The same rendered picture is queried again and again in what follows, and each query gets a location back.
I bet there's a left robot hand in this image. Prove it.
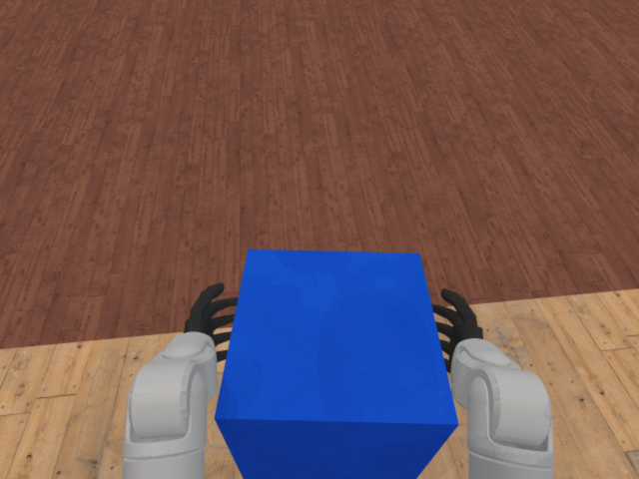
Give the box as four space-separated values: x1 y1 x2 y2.
183 282 238 363

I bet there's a right robot forearm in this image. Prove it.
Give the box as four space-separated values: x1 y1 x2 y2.
450 338 554 479

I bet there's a left robot forearm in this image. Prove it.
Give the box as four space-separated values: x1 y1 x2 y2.
122 331 219 479

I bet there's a carton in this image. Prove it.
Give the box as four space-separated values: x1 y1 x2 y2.
215 249 459 479

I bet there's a right robot hand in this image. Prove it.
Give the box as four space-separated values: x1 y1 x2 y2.
431 288 483 373

